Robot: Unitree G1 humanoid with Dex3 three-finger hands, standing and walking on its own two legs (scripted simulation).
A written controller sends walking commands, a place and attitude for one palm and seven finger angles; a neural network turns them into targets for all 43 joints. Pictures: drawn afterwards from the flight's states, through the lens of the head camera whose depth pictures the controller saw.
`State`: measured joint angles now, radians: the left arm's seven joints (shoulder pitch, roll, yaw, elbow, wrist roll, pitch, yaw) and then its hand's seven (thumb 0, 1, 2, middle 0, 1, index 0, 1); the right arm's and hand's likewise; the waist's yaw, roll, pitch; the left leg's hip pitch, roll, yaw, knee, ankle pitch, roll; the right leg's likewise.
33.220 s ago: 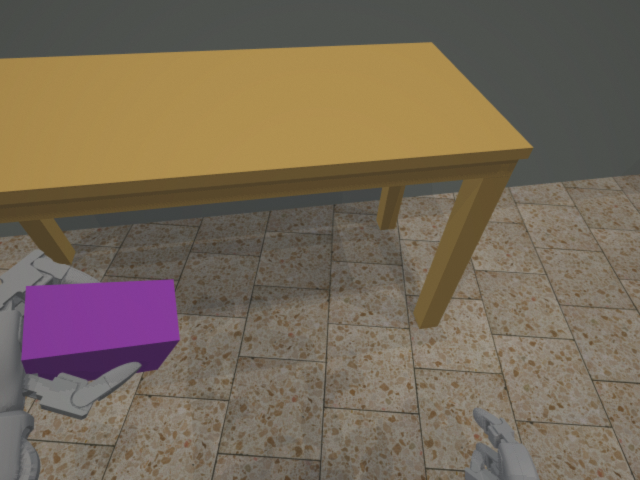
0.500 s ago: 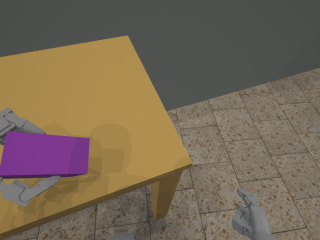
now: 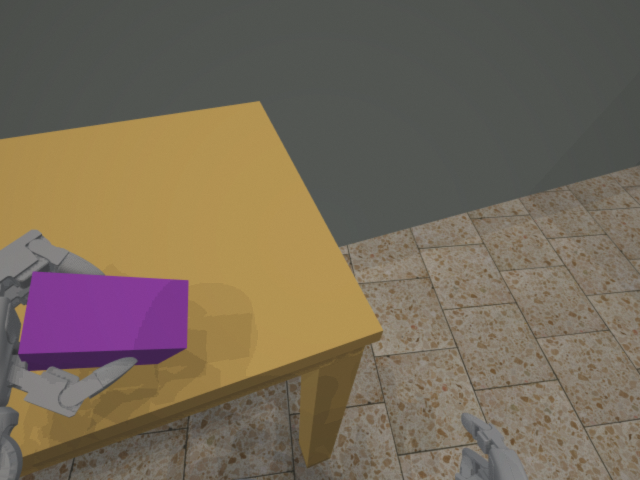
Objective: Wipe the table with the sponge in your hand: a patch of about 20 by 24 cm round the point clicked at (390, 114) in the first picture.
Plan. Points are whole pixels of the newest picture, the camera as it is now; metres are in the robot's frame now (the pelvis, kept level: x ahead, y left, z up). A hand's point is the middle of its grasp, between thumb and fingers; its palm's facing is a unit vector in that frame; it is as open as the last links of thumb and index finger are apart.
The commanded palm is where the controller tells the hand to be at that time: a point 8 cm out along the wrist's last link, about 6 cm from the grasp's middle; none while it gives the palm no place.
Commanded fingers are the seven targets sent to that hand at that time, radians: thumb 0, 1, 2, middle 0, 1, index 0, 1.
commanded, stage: shuffle to correct the standing spot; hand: left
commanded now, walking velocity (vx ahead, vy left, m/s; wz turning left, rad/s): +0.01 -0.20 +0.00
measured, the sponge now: (128, 326) +0.22 +0.20 +0.15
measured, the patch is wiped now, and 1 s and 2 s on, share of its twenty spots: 0.00 0.00 0.00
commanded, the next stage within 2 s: come to a stop and stand still in 0.12 s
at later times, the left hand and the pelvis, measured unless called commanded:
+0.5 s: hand (98, 298) +0.24 +0.23 +0.17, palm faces +0.33 -0.83 -0.45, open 10.1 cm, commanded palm +0.19 +0.27 +0.18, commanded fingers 0.00 0.10 1.30 -1.20 -1.60 -1.20 -1.60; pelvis +0.03 -0.01 +0.01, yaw +0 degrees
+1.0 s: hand out of the picture +0.23 +0.33 +0.16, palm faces +0.33 -0.83 -0.45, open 10.1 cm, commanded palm +0.17 +0.35 +0.18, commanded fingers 0.00 0.10 1.30 -1.20 -1.60 -1.20 -1.60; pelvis +0.01 +0.07 +0.00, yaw -1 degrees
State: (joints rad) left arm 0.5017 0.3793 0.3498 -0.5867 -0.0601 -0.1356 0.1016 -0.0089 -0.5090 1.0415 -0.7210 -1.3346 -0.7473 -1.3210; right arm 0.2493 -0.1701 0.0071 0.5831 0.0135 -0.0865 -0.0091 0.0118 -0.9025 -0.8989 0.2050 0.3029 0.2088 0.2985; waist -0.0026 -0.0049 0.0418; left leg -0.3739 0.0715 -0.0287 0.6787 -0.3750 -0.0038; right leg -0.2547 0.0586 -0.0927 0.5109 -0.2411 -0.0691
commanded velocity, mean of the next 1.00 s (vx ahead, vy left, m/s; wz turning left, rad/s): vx -0.01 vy -0.02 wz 0.00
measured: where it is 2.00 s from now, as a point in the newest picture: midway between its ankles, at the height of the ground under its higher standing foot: outside the picture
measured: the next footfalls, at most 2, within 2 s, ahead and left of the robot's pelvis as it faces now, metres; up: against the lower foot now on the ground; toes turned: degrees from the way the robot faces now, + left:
none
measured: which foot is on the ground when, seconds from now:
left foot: down 0.00-1.00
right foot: down 0.00-1.00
